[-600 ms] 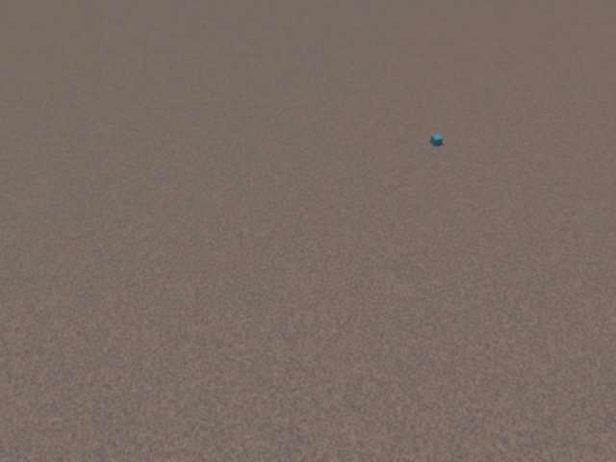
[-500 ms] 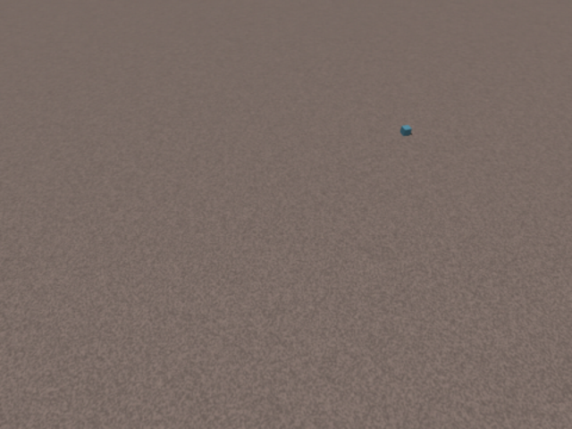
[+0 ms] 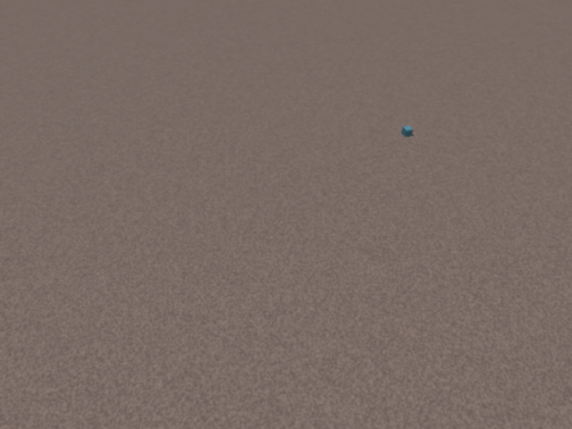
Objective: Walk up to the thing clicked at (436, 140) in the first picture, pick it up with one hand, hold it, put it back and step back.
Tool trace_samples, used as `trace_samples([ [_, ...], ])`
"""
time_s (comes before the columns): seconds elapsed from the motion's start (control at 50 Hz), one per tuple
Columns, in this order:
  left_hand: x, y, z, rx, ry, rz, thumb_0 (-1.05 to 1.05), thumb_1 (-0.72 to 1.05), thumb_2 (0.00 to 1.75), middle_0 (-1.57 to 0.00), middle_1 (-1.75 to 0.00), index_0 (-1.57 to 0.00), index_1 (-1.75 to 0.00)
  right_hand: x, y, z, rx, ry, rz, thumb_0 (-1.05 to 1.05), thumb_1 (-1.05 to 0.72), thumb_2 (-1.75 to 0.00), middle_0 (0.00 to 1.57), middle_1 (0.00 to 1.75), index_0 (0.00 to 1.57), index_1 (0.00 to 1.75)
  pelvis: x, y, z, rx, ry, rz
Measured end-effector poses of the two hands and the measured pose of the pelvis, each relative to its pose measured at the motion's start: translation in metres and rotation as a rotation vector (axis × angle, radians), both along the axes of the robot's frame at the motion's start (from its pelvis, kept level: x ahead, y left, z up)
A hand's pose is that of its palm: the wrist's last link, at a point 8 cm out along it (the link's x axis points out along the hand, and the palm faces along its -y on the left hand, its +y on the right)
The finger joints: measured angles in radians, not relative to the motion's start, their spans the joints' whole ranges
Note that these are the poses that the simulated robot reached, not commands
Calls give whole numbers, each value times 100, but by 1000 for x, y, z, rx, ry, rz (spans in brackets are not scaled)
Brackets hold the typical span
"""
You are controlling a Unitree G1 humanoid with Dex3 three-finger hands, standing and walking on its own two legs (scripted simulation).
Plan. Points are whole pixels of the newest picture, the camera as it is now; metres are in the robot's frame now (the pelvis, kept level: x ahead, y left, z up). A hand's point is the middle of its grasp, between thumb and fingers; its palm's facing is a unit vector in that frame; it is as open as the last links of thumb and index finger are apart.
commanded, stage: stand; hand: left
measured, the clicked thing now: (407, 131) +1.79 -0.65 -0.76
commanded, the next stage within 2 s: walk up in 0.52 s
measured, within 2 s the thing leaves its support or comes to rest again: neither
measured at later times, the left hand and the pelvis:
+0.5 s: hand out of the picture +0.07 +0.25 -0.16, palm faces -0.02 -0.94 -0.34, open 7.4 cm; pelvis +0.01 +0.00 +0.00, yaw +0 degrees
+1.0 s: hand (219, 359) +0.25 +0.14 -0.14, palm faces -0.20 -0.89 -0.40, open 7.4 cm; pelvis +0.12 -0.12 -0.02, yaw -14 degrees
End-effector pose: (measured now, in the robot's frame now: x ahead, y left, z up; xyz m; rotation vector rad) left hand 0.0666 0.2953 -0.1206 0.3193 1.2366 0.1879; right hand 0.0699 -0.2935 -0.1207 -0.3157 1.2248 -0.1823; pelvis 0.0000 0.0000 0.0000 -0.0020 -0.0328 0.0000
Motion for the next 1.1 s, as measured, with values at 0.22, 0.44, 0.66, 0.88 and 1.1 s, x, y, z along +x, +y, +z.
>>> trace_samples([
  [0.22,1,1,0,2,5,5,0,90,90,-20,-30,-20,-30,2,0,0,1,4,0,1,-91,-90,20,30,20,30,3,0,0,0,0,2],
  [0.44,1,1,1,4,11,12,0,90,90,-20,-30,-20,-30,5,-1,-1,0,8,3,1,-91,-90,20,30,20,30,5,-1,0,1,0,3],
  [0.66,33,3,7,1,23,-88,1,90,90,-20,-30,-20,-30,-3,-36,10,-30,-125,-76,1,-90,-90,21,30,21,30,15,-15,-5,29,23,-92],
  [0.88,158,-58,22,92,-109,-234,1,90,90,-20,-30,-20,-30,-8,-158,-14,-111,-72,-207,1,-90,-90,20,30,21,30,79,-92,-33,15,-2,-210],
  [1.1,206,-134,17,18,-44,-248,0,90,90,-21,-30,-21,-30,99,-176,6,-9,-137,-184,1,-91,-90,20,30,20,30,164,-140,-10,-14,5,-283],
])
